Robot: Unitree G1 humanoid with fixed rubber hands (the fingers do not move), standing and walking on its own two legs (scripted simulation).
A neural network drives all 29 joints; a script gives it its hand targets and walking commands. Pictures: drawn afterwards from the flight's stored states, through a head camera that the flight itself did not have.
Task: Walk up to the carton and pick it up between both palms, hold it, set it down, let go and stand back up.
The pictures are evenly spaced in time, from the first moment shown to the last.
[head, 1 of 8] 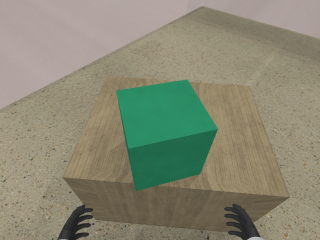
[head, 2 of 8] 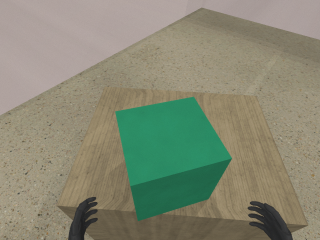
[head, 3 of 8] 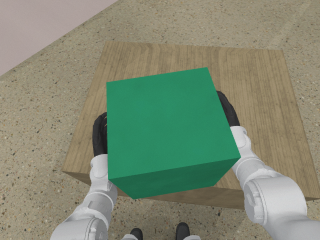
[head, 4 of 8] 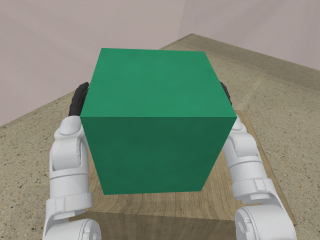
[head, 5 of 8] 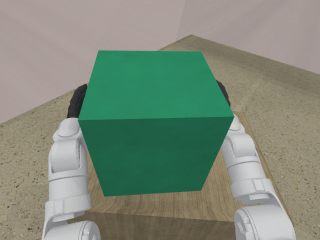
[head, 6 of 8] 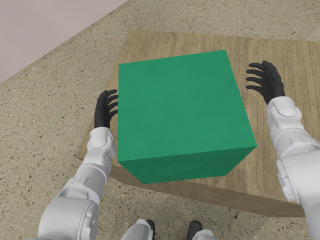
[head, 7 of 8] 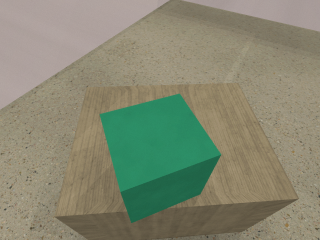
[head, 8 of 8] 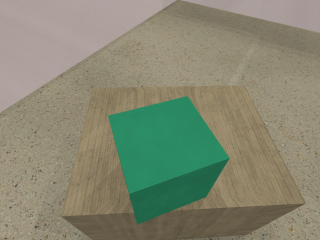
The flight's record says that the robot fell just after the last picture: no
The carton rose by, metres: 0.23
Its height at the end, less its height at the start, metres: +0.00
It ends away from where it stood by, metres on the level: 0.03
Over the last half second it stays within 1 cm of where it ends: yes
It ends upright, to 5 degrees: yes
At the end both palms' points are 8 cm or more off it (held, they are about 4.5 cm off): yes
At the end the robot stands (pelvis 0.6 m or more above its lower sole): yes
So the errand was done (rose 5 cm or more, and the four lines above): yes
